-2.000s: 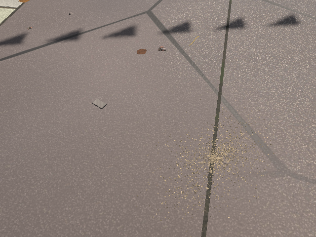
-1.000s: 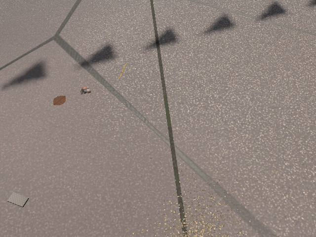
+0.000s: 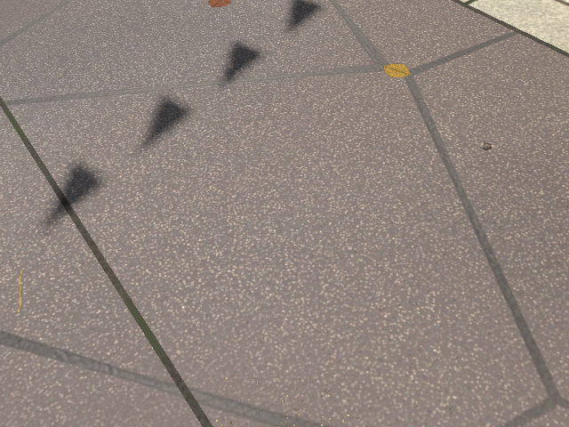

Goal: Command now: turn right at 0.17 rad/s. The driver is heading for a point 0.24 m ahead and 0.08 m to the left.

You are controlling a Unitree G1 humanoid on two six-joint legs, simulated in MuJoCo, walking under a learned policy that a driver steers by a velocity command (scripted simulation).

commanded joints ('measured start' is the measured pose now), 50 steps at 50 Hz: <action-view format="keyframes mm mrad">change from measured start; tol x4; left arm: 1 -23 150 37 -43 1 -10 4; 5 -41 130 26 -10 -14 -4 -6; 8 42 110 22 16 6 -27 -16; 12 -66 108 26 24 -3 -8 -6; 50 11 76 19 341 -15 -8 19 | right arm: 1 -56 -38 6 -71 1 -14 6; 6 16 -44 14 -38 -7 -27 16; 8 34 -154 -5 -27 -17 -33 11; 11 -16 -59 13 -14 -10 -42 23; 50 63 -20 47 209 -4 -43 -10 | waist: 1 24 -190 -90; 6 -16 -141 -63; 9 47 83 -103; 22 1 -43 -21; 50 5 -47 14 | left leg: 1 62 15 -13 -166 -30 -4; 4 150 4 3 -323 -25 10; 6 294 6 -4 -565 237 38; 7 388 65 -74 -562 424 58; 8 411 109 -87 -492 515 93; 9 330 92 -80 -492 352 122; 11 260 62 -68 -523 232 101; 50 273 -9 -17 -544 176 85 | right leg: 1 109 -229 180 -98 354 -174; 6 43 -197 208 -57 283 -125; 8 -19 -81 122 -11 107 -36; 9 32 -43 75 -22 68 -3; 13 66 -50 76 2 123 -4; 50 68 -45 42 -46 109 23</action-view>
